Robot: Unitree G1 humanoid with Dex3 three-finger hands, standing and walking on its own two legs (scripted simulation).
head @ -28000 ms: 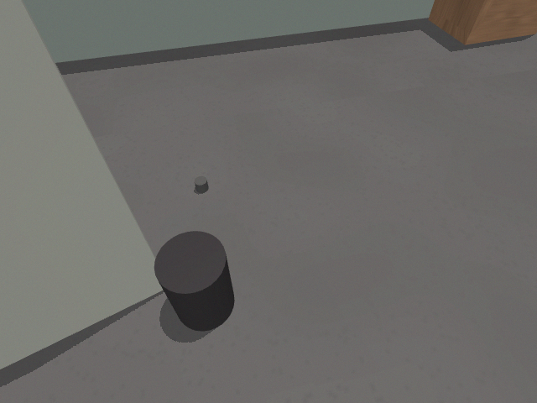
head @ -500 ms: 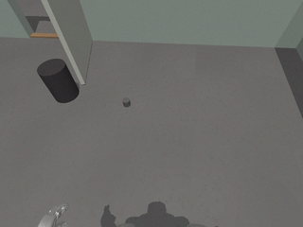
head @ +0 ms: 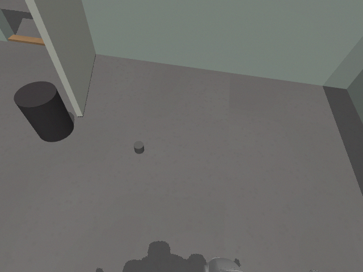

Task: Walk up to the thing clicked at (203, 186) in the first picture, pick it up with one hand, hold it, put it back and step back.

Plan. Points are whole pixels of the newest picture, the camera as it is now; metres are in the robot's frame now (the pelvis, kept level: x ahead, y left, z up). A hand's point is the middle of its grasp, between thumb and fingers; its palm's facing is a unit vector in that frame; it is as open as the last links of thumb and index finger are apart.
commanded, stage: walk up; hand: left
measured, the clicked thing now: (139, 147) +0.93 +0.24 -0.74
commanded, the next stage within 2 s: none
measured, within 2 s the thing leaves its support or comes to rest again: neither
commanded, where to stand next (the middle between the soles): +0.57 -0.01 m, yaw +2 degrees
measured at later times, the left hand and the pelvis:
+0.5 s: hand (89, 230) +0.24 +0.24 -0.12, palm faces +0.02 -0.92 -0.39, open 7.4 cm; pelvis +0.20 -0.04 +0.00, yaw +2 degrees
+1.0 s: hand (107, 164) +0.44 +0.24 -0.14, palm faces -0.04 -0.92 -0.40, open 7.4 cm; pelvis +0.37 -0.04 -0.02, yaw +1 degrees
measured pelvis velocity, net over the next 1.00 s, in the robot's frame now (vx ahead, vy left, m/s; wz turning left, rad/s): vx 0.37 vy -0.04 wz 0.01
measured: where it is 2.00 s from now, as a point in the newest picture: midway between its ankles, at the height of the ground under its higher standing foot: (180, 210)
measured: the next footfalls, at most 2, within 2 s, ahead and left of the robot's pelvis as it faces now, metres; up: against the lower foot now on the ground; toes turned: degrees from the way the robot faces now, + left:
right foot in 0.18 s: +0.23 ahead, -0.15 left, +0.00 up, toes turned -5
left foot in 0.60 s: +0.38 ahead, +0.11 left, +0.00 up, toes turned +7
